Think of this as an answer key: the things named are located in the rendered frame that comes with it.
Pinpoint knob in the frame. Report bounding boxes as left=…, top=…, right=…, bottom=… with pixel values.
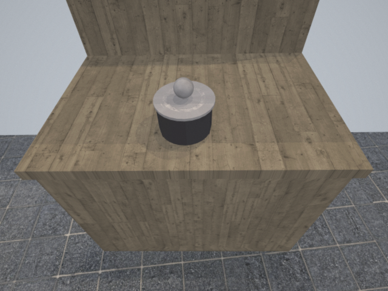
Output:
left=173, top=77, right=194, bottom=98

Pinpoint table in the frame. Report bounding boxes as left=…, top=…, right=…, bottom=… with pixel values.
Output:
left=14, top=0, right=373, bottom=252

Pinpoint pot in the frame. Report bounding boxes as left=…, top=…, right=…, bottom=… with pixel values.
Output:
left=157, top=110, right=212, bottom=146

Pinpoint lid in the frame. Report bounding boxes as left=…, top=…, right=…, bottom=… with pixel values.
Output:
left=153, top=81, right=215, bottom=121

